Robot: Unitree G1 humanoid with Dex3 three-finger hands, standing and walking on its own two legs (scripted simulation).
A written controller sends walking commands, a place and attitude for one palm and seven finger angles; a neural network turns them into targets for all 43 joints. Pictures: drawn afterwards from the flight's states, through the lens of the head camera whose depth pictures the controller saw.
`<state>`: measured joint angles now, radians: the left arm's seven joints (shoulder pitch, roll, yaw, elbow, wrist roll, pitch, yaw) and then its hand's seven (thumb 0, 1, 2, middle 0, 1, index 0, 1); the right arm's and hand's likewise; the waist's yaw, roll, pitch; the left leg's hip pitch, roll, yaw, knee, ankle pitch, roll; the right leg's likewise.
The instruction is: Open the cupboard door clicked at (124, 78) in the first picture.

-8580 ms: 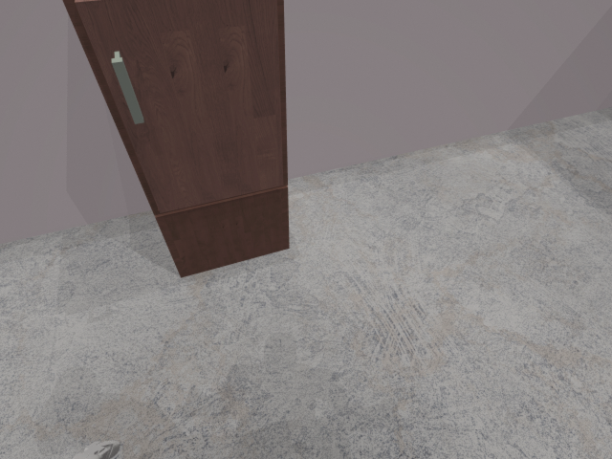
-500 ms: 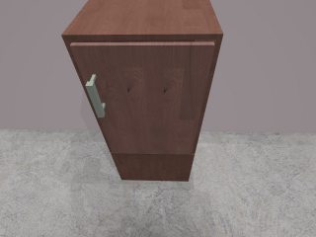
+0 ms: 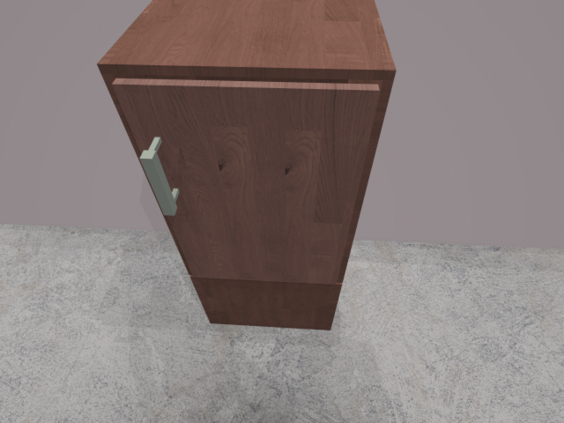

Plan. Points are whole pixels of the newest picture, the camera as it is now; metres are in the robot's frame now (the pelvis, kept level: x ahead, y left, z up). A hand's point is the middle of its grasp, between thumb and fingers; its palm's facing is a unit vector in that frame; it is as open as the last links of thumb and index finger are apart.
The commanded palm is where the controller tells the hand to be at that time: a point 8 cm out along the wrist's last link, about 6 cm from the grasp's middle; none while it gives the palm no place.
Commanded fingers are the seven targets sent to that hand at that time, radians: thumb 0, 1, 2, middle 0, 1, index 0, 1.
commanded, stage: come to a stop and stand still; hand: left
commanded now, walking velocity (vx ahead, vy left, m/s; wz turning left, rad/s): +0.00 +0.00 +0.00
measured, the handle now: (163, 177) +0.51 +0.26 +0.04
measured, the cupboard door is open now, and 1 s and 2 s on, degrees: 0 0 0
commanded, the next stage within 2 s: look again from close up in 0.32 s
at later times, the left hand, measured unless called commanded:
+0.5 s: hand out of the picture +0.00 +0.16 -0.17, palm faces +0.05 -0.98 -0.19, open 7.4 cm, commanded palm none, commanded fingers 0.00 0.90 0.90 -0.20 -0.30 -0.20 -0.30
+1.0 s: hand out of the picture -0.02 +0.15 -0.17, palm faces +0.07 -0.98 -0.17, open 7.4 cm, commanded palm none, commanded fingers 0.00 0.90 0.90 -0.20 -0.30 -0.20 -0.30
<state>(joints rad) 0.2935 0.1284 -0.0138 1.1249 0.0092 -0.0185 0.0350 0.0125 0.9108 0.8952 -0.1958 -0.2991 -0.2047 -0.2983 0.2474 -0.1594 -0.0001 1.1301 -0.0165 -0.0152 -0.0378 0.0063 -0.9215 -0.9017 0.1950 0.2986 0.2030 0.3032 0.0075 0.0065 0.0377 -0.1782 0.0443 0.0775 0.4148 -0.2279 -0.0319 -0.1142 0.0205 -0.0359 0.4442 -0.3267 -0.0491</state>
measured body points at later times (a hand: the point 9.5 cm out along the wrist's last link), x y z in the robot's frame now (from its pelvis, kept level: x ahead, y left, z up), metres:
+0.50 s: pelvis +0.01 -0.01 +0.00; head +0.03 -0.01 +0.45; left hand -0.01 +0.21 -0.16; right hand +0.01 -0.22 -0.17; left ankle -0.01 +0.14 -0.74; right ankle -0.06 -0.08 -0.74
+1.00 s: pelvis +0.01 +0.00 +0.00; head +0.02 -0.01 +0.45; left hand -0.02 +0.21 -0.16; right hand +0.00 -0.21 -0.16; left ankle -0.01 +0.14 -0.74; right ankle -0.06 -0.08 -0.74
